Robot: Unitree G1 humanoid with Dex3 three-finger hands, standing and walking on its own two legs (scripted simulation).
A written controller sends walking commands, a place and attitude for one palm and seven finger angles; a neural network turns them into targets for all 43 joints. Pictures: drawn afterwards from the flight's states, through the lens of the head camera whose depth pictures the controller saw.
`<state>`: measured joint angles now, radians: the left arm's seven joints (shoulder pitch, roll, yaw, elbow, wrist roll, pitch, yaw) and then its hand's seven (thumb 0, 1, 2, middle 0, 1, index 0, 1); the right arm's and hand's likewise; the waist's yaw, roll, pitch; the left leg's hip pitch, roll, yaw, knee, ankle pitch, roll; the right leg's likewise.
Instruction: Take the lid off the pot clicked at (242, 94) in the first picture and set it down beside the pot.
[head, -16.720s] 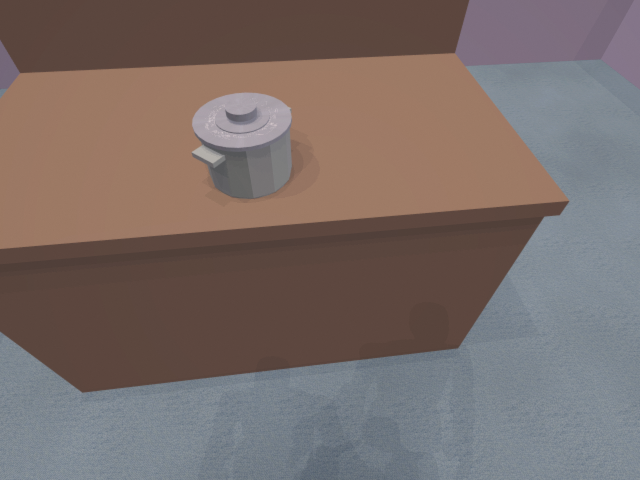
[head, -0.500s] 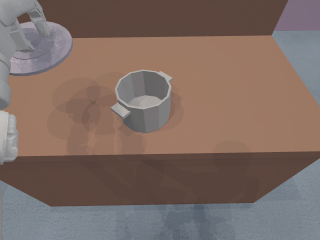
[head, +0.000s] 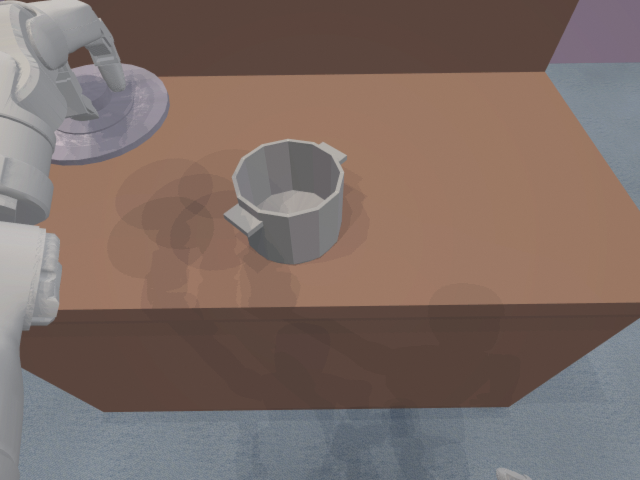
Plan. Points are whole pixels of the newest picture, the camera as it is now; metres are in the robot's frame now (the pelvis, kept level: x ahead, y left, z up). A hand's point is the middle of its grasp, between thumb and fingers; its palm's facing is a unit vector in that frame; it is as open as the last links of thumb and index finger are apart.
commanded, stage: lower the lid onto the table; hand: left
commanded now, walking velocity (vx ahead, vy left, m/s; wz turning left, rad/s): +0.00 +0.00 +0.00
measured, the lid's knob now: (84, 94) +0.51 +0.26 +0.22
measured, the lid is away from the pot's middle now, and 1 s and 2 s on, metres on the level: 0.22 0.23 0.24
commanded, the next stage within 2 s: none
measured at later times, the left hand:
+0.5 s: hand (90, 120) +0.49 +0.25 +0.20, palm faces -0.35 -0.10 -0.93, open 7.9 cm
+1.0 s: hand (101, 142) +0.48 +0.25 +0.17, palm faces -0.37 -0.07 -0.92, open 7.9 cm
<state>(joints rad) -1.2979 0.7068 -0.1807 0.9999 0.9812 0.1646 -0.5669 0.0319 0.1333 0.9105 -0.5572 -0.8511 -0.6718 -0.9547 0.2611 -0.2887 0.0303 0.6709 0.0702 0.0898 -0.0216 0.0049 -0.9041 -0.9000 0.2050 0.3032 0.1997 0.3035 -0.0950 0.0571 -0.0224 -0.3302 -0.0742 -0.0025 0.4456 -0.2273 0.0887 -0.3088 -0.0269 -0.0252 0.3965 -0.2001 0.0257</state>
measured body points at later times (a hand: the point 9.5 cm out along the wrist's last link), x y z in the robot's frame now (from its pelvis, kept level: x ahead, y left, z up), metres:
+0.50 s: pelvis +0.00 +0.00 +0.00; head +0.06 -0.01 +0.45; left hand +0.50 +0.25 +0.25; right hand +0.05 -0.28 -0.12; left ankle -0.01 +0.06 -0.74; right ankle -0.01 -0.14 -0.74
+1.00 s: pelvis +0.01 +0.01 +0.00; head +0.07 +0.00 +0.44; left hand +0.50 +0.25 +0.22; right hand +0.07 -0.27 -0.13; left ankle -0.01 +0.06 -0.74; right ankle -0.01 -0.14 -0.74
